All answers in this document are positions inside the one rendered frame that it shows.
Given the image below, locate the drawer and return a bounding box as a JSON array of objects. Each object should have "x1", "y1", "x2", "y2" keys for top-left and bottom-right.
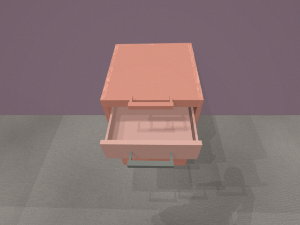
[{"x1": 100, "y1": 107, "x2": 202, "y2": 159}]

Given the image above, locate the cabinet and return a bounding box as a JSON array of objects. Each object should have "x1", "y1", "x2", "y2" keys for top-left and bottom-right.
[{"x1": 100, "y1": 43, "x2": 204, "y2": 165}]

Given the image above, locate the handle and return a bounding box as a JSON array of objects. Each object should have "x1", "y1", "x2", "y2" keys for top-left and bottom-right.
[
  {"x1": 128, "y1": 102, "x2": 173, "y2": 110},
  {"x1": 127, "y1": 151, "x2": 174, "y2": 168}
]

